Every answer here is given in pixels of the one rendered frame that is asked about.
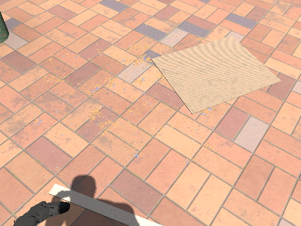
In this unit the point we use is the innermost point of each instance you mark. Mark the left robot hand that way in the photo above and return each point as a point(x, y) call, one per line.
point(40, 212)

